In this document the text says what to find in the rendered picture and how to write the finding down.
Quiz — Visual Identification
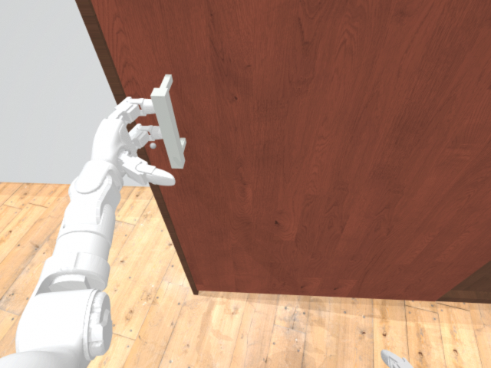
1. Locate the robot left upper arm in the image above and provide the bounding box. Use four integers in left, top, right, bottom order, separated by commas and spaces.
0, 288, 113, 368

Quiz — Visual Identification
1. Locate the left robot hand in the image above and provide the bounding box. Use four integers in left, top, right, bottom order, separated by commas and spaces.
91, 97, 176, 186

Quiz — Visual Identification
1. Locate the right robot hand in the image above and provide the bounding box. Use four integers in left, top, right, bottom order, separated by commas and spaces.
381, 350, 413, 368

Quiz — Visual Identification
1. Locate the wardrobe door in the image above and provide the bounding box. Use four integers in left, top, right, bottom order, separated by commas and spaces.
91, 0, 491, 301
451, 261, 491, 292

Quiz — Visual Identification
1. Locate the left robot forearm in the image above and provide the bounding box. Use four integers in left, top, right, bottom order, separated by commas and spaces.
15, 159, 124, 353

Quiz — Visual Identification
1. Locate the handle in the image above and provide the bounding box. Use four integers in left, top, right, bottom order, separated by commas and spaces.
150, 74, 186, 169

